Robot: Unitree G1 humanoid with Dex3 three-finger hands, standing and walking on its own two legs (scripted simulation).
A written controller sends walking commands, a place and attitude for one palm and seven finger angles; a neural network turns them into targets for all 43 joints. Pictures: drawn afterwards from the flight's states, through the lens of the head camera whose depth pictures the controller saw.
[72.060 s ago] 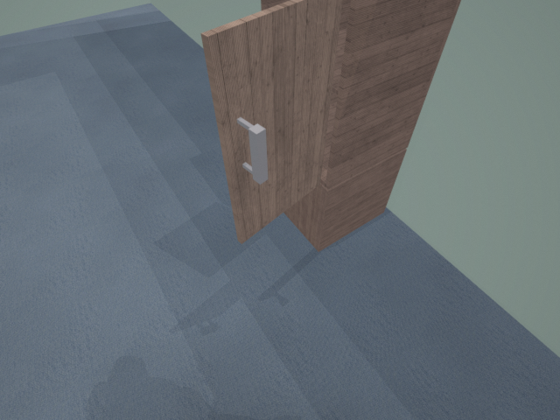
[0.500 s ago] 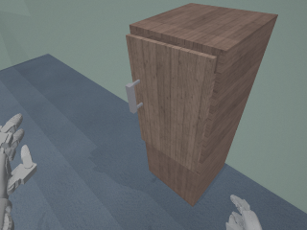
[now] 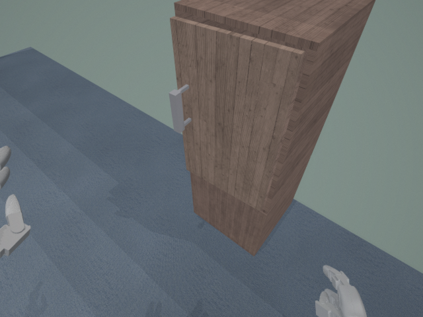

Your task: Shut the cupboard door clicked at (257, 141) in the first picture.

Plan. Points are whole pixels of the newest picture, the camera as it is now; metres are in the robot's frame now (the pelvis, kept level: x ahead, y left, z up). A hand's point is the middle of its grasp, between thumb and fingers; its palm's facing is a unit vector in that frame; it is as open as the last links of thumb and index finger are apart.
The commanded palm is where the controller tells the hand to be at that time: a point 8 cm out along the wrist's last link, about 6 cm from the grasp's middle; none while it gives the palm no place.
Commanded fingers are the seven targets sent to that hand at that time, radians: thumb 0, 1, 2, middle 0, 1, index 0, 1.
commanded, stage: step back with the hand held close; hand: left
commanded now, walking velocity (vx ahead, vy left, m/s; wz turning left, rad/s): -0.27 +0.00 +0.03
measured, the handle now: (182, 108) +0.69 +0.13 +0.00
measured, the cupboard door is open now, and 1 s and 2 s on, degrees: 4 4 4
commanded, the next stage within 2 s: stop stepping back and stand still in 0.70 s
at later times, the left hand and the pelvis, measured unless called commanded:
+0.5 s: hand out of the picture +0.11 +0.29 +0.17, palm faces +0.50 -0.76 -0.41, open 7.4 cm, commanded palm +0.04 +0.32 +0.18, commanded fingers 0.00 0.90 0.90 -0.20 -0.30 -0.20 -0.30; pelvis -0.08 +0.02 -0.01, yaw +4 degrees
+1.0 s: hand out of the picture +0.00 +0.28 +0.17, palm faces +0.41 -0.81 -0.42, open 7.4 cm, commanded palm -0.07 +0.32 +0.18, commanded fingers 0.00 0.90 0.90 -0.20 -0.30 -0.20 -0.30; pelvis -0.20 +0.01 -0.01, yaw +2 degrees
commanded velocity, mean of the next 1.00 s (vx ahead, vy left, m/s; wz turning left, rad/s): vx -0.23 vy -0.01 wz -0.05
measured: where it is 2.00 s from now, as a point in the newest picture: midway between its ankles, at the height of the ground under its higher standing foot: outside the picture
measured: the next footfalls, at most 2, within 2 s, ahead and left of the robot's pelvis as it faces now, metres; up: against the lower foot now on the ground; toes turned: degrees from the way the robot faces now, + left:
right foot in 0.70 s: -0.17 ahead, -0.12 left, +0.00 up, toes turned +3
left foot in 1.16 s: -0.17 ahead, +0.14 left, +0.00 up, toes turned -1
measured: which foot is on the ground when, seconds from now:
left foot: down 0.00-0.96, up 0.98-1.00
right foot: down 0.00-0.48, up 0.50-0.68, down 0.70-1.00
